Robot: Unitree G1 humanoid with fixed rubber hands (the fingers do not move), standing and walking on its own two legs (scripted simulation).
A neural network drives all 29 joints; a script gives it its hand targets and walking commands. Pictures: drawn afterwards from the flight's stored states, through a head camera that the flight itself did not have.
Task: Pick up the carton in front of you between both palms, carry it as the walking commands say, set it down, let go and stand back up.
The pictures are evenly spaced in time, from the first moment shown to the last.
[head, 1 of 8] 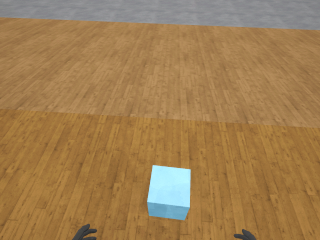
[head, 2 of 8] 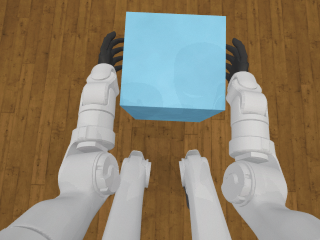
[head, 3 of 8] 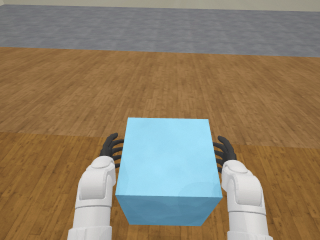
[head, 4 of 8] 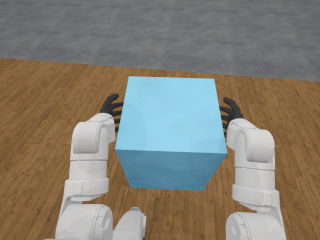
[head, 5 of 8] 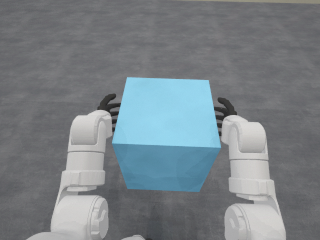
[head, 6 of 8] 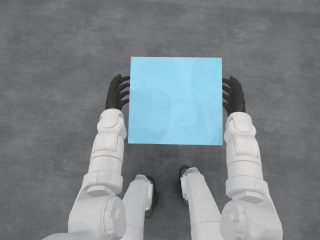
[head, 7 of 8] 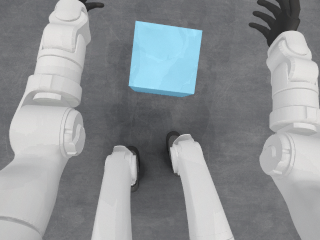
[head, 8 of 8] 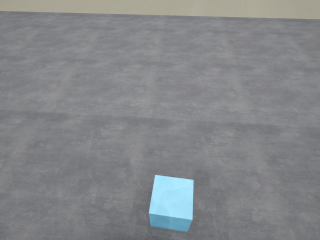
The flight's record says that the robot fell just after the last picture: no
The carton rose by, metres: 0.69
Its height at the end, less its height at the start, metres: -0.50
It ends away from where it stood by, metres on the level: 4.53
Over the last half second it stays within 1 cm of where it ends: yes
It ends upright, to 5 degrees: yes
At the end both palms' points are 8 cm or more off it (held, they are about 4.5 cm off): yes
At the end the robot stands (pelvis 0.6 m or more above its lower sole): yes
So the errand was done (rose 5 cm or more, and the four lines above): yes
